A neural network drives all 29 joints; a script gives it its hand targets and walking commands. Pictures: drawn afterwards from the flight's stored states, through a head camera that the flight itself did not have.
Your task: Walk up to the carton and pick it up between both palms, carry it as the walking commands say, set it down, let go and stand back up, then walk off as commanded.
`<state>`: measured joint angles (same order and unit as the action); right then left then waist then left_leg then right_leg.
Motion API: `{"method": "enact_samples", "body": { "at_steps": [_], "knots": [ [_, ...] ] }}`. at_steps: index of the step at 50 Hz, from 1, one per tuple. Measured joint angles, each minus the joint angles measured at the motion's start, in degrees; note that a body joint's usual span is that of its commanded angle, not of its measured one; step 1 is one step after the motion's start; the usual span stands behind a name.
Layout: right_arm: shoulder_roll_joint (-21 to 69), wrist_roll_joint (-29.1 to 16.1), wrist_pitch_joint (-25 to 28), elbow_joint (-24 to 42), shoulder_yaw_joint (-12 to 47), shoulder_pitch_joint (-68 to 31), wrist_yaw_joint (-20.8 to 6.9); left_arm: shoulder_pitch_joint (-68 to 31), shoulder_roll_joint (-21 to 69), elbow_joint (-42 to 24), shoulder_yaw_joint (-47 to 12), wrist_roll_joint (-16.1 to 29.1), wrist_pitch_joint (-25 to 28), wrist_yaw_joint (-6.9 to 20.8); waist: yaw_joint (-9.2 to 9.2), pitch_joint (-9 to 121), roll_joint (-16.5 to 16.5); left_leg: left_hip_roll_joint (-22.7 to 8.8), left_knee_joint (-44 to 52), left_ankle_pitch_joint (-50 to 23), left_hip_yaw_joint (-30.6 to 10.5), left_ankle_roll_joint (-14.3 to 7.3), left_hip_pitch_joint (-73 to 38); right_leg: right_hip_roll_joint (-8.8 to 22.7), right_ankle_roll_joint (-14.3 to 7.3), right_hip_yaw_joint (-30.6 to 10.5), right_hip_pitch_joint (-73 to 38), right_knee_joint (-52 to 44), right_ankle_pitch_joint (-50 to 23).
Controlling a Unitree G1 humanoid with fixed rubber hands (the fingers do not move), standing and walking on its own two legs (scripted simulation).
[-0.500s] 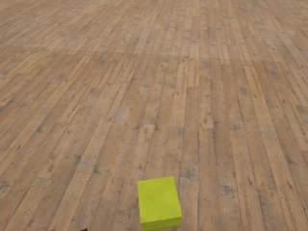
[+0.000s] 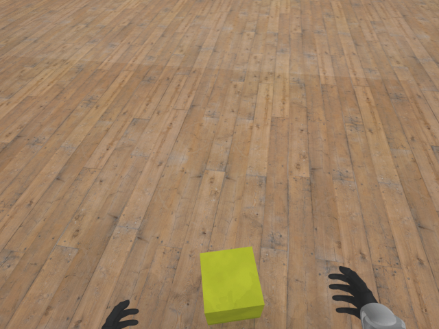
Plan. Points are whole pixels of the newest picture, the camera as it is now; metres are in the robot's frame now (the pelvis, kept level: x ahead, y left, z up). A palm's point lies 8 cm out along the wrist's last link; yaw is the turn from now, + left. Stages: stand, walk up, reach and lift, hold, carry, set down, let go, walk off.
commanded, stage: reach and lift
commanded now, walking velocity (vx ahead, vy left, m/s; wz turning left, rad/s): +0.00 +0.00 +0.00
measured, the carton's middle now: (230, 285) +0.40 +0.00 -0.65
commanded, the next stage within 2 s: none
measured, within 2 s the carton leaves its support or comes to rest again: neither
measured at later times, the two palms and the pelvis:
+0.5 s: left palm (132, 303) +0.22 +0.22 -0.16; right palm (331, 275) +0.26 -0.22 -0.15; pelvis -0.03 +0.00 -0.06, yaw +2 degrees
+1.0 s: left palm (157, 245) +0.37 +0.19 -0.19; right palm (295, 231) +0.40 -0.18 -0.20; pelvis -0.07 -0.01 -0.10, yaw +3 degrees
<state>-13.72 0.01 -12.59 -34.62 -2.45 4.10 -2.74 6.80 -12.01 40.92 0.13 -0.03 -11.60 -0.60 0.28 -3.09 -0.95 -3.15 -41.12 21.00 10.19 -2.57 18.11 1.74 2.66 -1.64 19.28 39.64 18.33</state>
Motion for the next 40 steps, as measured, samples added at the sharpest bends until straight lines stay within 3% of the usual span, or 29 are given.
{"method": "enact_samples", "body": {
  "at_steps": [6,14,28,40],
  "knots": [
    [0.0,0.0,1.4,-3.7,0.0,-0.4,-0.9,-0.8,0.0,0.0,0.0,0.0,2.4,0.0,-0.75,-0.2,0.0,0.0,-3.4,2.0,-0.1,-0.2,3.7,0.2,0.3,0.0,3.5,2.9,1.7],
    [0.0,0.0,6.5,-5.7,-0.1,-6.9,-1.1,-6.8,0.0,0.0,0.0,0.0,5.7,-0.9,-2.15,-0.2,0.0,0.0,-12.8,4.8,-0.6,-0.5,16.4,0.9,0.6,0.0,16.1,12.6,4.9],
    [0.0,0.0,6.0,-10.8,-2.1,-28.0,1.0,-24.2,0.0,-0.1,0.4,1.7,3.0,-3.6,-0.45,-0.1,0.0,0.0,-21.5,3.5,-1.1,-0.8,34.8,1.5,-0.2,0.0,35.1,23.2,5.0],
    [0.0,0.0,4.8,-19.3,-4.5,-47.1,3.4,-44.0,0.0,2.1,4.0,2.6,1.3,-4.7,-1.02,-0.2,0.0,0.0,-24.4,1.0,-1.4,-0.8,48.2,1.7,-0.7,0.0,48.6,26.8,3.0]
  ]
}}
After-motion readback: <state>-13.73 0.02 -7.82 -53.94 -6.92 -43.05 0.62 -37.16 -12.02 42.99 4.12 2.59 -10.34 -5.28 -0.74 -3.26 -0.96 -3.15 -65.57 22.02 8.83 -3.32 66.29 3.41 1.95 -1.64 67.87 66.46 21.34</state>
